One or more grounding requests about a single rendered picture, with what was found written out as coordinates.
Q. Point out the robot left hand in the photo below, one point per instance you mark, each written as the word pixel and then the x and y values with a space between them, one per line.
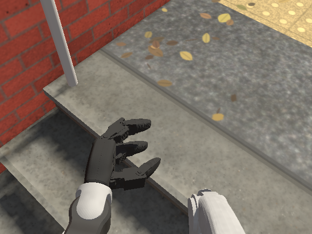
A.
pixel 110 150

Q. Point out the right robot thigh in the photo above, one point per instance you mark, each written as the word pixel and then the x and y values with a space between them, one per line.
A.
pixel 209 213

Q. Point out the robot left forearm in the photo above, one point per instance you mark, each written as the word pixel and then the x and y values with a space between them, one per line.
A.
pixel 90 212

